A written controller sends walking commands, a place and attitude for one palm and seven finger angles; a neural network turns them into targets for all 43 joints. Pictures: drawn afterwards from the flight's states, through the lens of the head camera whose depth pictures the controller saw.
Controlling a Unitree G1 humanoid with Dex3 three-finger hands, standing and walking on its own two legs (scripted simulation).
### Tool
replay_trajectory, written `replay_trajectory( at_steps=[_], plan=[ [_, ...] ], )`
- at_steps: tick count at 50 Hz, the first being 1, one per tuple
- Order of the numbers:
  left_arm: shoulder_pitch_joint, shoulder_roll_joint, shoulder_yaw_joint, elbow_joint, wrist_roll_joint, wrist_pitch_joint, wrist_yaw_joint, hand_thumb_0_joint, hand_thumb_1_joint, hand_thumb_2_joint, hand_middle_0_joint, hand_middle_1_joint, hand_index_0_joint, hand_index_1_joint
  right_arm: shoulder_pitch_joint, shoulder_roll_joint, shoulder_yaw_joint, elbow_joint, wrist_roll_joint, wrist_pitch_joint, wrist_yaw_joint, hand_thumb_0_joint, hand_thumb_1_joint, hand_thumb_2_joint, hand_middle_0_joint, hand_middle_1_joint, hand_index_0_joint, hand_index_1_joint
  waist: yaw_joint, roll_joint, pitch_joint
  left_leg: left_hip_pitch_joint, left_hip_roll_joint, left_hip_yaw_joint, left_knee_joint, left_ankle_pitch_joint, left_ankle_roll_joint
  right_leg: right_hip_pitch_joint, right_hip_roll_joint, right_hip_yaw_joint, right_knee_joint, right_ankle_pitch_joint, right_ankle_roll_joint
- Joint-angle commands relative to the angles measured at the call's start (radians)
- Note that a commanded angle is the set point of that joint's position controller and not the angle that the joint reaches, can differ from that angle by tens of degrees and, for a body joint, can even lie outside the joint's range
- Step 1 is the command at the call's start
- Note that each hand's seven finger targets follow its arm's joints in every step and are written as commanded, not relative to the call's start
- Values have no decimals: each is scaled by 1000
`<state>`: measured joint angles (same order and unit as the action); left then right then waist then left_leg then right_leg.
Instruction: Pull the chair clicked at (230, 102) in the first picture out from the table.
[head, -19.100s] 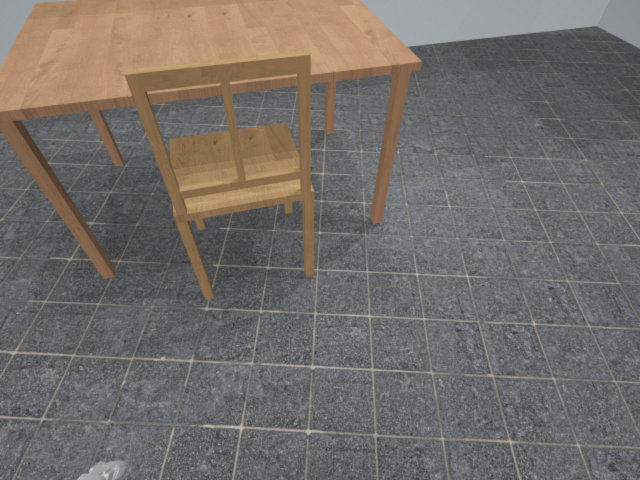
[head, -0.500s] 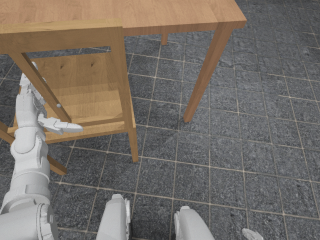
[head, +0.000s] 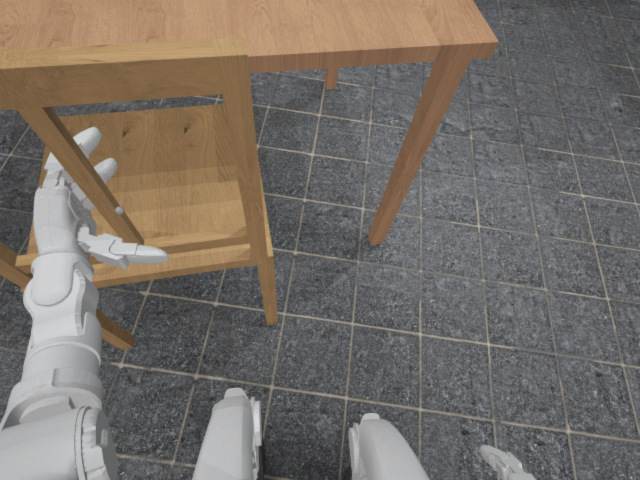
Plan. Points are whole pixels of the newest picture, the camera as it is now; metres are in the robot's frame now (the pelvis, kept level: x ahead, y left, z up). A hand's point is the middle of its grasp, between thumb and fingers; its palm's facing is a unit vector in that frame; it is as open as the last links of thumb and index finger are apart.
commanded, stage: hook a spindle and tug to test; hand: left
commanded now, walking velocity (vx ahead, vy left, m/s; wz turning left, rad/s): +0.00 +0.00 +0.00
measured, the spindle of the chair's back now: (97, 191) +0.46 +0.28 +0.03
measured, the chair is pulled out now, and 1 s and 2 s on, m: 0.00 0.03 0.15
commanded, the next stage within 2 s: step backward, pulling the chair out in 1.18 s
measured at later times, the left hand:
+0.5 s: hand (115, 208) +0.43 +0.25 +0.04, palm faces +0.22 -0.98 -0.03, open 6.7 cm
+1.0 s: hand (124, 230) +0.40 +0.23 +0.04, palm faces +0.20 -0.98 -0.03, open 5.3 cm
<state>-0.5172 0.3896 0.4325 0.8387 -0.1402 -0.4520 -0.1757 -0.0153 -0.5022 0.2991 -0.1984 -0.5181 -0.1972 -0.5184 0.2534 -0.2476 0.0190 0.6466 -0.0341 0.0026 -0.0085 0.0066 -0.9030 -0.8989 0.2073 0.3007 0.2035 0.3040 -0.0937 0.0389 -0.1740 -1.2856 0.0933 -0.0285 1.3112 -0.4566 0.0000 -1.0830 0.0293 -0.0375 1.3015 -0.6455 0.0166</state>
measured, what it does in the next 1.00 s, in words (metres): stands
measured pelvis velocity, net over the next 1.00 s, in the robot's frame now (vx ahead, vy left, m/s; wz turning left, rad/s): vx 0.01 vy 0.01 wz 0.00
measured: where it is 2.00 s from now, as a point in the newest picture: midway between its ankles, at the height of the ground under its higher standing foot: outside the picture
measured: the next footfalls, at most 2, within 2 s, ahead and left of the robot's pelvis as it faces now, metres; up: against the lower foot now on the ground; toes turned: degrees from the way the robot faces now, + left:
none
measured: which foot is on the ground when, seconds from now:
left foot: down 0.00-1.00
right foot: down 0.00-1.00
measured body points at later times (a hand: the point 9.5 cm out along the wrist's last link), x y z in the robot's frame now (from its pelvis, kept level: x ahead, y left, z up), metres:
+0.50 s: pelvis +0.00 +0.00 +0.00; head +0.13 +0.03 +0.44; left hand +0.41 +0.30 +0.04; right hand +0.09 -0.26 -0.11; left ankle +0.08 +0.12 -0.61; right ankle -0.01 -0.14 -0.61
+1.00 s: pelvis +0.01 +0.01 +0.01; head +0.12 +0.03 +0.45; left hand +0.38 +0.28 +0.04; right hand +0.13 -0.25 -0.10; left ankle +0.08 +0.12 -0.61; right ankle -0.01 -0.14 -0.61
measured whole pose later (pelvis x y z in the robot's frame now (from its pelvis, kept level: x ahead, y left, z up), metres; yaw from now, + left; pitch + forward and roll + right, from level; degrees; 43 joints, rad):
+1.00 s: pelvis +0.01 +0.01 +0.01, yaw +0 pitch +23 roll -4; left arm -0.31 0.30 0.34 0.63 -0.17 -0.45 -0.11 0.00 0.74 0.79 -0.45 -1.44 -0.41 -1.45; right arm 0.24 -0.24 0.01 0.63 -0.03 -0.01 0.01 0.01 -0.90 -0.90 0.21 0.30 0.20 0.30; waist -0.08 0.04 -0.18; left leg -1.21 0.08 -0.01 1.27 -0.47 0.01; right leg -1.00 0.02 -0.02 1.25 -0.65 0.03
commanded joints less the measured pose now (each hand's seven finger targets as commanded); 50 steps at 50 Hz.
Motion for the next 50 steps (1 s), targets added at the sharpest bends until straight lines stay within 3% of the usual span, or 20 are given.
replay_trajectory(
  at_steps=[1,9,13,16,19,24,29,30,32,36,39,46,50],
  plan=[
    [-318,230,16,-231,-7,-80,-2,0,-388,348,-359,-1012,-359,-1012,92,-172,-64,-74,2,-29,-15,0,-900,-900,200,300,200,300,-2,125,-460,587,-40,-34,-130,245,16,-25,30,-14,-191,302,-46],
    [-300,209,-4,-250,-18,-76,-12,0,60,540,-500,-1450,-500,-1450,89,-170,-66,-71,4,-29,-12,0,-900,-900,200,300,200,300,-6,113,-454,604,-38,-34,-134,269,16,-15,33,-16,-198,327,-47],
    [-291,186,-23,-247,-17,-75,-7,0,284,636,-500,-1450,-500,-1450,90,-170,-67,-71,4,-32,-9,0,-900,-900,200,300,200,300,-10,119,-443,608,-38,-38,-141,259,14,-26,33,-18,-202,313,-47],
    [-306,202,-13,-218,-11,-77,-2,0,452,708,-500,-1450,-500,-1450,95,-173,-66,-63,3,-31,-11,0,-900,-900,200,300,200,300,-12,106,-423,592,-37,-41,-140,249,14,-36,33,-19,-200,303,-48],
    [-303,176,-33,-253,-12,-83,-4,0,620,780,-500,-1450,-500,-1450,97,-171,-71,-65,2,-32,-9,0,-900,-900,200,300,200,300,-10,123,-465,639,-36,-44,-142,282,11,-30,32,-21,-200,321,-48],
    [-292,146,-60,-270,-13,-78,0,0,900,900,-500,-1450,-500,-1450,93,-166,-71,-65,4,-31,-5,0,-900,-900,200,300,200,300,-13,131,-455,651,-37,-45,-149,293,10,-29,33,-24,-205,327,-49],
    [-236,161,-46,-282,-11,-79,8,0,900,900,-500,-1450,-500,-1450,88,-168,-71,-73,4,-29,-3,0,-900,-900,200,300,200,300,0,113,-451,643,-36,-45,-157,299,8,-9,33,-25,-204,335,-51],
    [-238,145,-59,-297,-12,-82,8,0,900,900,-500,-1450,-500,-1450,88,-166,-71,-73,3,-31,-1,0,-900,-900,200,300,200,300,-2,136,-449,662,-36,-49,-156,317,8,-21,34,-27,-200,337,-53],
    [-197,122,-67,-320,-20,-81,14,0,900,900,-500,-1450,-500,-1450,82,-163,-74,-81,5,-32,1,0,-900,-900,200,300,200,300,2,118,-464,673,-36,-45,-160,326,8,-5,34,-27,-207,351,-51],
    [-118,131,-52,-365,-23,-82,25,0,900,900,-500,-1450,-500,-1450,74,-160,-73,-90,6,-34,7,0,-900,-900,200,300,200,300,22,127,-467,674,-38,-39,-165,360,4,25,34,-28,-203,382,-51],
    [-79,109,-65,-393,-28,-82,31,0,900,900,-500,-1450,-500,-1450,65,-156,-75,-98,8,-35,9,0,-900,-900,200,300,200,300,19,101,-453,660,-39,-32,-167,364,6,47,34,-26,-207,402,-49],
    [-32,93,-75,-452,-29,-89,49,0,900,900,-500,-1450,-500,-1450,47,-152,-74,-109,9,-41,8,0,-900,-900,200,300,200,300,24,122,-425,666,-37,-36,-175,355,0,37,30,-27,-203,384,-50],
    [-31,93,-70,-447,-28,-88,58,0,900,900,-500,-1450,-500,-1450,44,-152,-73,-108,7,-46,1,0,-900,-900,200,300,200,300,21,87,-414,632,-42,-31,-166,326,7,48,28,-23,-203,382,-47]
  ],
)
